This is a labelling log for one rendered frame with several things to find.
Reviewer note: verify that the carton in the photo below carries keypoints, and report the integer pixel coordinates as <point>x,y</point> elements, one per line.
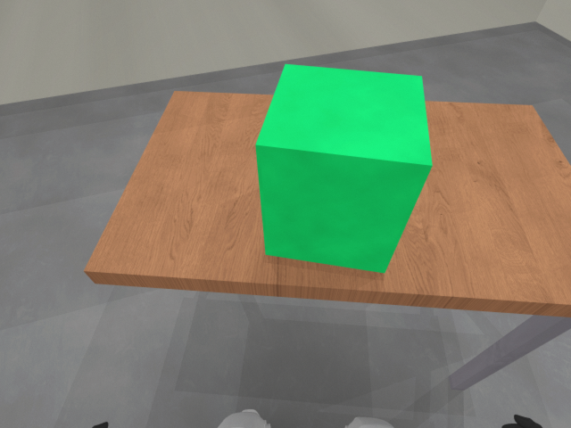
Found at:
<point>342,158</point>

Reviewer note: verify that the table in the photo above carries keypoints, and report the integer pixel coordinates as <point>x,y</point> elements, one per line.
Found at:
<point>490,231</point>

